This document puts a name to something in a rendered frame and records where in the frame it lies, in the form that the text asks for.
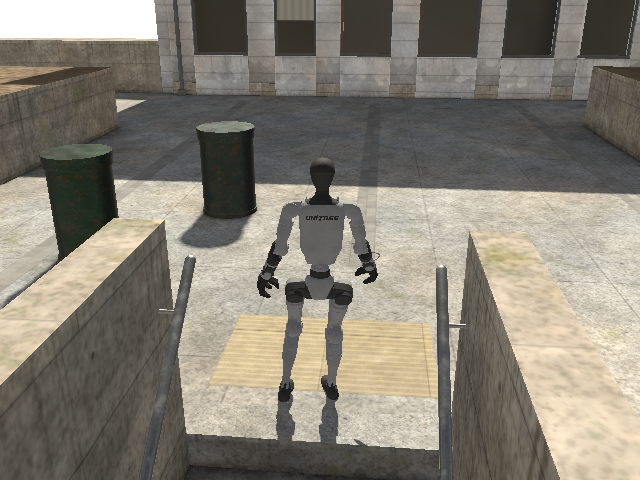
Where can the robot left thigh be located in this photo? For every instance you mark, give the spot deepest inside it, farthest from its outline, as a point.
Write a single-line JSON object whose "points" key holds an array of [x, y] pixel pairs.
{"points": [[295, 291]]}

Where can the robot left forearm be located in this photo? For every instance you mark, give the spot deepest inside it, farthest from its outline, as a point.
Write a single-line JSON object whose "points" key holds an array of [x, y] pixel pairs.
{"points": [[270, 264]]}

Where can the humanoid robot head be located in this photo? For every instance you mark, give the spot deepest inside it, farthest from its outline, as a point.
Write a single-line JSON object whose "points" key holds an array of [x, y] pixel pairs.
{"points": [[322, 171]]}

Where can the right robot upper arm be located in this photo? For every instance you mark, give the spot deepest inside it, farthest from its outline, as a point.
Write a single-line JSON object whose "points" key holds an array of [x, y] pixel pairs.
{"points": [[353, 212]]}

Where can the left robot upper arm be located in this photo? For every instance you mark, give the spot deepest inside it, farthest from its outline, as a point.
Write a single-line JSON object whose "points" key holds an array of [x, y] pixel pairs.
{"points": [[289, 211]]}

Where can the right robot hand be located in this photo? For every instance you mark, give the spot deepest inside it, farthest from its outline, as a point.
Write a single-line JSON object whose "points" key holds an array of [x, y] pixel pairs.
{"points": [[373, 274]]}

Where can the robot right forearm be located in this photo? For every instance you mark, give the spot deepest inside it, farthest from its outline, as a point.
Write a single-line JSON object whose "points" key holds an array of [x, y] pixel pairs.
{"points": [[367, 260]]}

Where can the left robot hand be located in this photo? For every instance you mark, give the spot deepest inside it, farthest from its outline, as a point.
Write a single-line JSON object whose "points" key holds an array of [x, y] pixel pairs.
{"points": [[262, 283]]}

